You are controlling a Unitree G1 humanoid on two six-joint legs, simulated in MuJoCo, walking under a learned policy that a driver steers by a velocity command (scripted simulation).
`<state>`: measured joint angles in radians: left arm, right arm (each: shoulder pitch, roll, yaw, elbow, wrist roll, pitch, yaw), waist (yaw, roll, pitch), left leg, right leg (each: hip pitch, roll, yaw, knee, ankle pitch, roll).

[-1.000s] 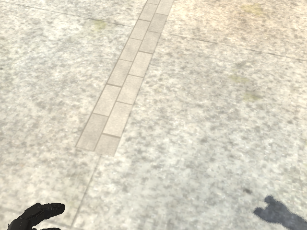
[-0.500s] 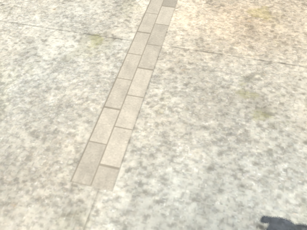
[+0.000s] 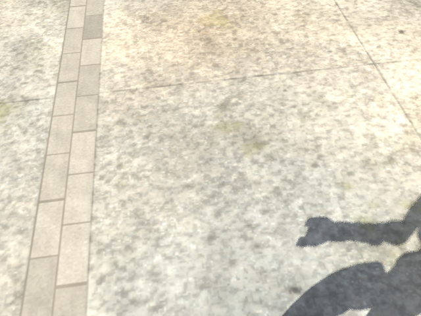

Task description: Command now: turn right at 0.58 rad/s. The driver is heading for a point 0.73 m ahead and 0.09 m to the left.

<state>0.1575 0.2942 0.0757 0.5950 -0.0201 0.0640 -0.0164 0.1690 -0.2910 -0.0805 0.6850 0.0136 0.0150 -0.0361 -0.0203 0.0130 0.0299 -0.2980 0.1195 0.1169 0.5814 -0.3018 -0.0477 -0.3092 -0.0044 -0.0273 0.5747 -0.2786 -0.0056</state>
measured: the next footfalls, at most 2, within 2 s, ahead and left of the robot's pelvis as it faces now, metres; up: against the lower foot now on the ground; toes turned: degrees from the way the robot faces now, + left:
left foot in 0.40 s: +0.06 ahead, +0.12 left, +0.00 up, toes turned -5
left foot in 0.94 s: +0.01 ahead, +0.14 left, +0.00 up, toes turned +16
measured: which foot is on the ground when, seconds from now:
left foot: down 0.00-0.00, up 0.02-0.38, down 0.40-0.62, up 0.64-0.92, down 0.94-1.00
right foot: down 0.00-0.94, up 0.96-1.00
